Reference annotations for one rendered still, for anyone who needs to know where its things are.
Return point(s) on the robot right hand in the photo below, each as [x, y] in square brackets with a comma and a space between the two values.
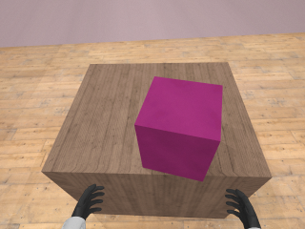
[246, 213]

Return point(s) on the robot left hand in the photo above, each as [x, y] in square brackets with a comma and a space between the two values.
[83, 207]

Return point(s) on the carton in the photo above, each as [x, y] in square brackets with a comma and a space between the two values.
[178, 128]

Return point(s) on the left robot forearm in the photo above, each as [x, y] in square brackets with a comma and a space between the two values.
[74, 223]

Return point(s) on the pedestal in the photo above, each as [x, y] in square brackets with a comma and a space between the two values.
[97, 144]

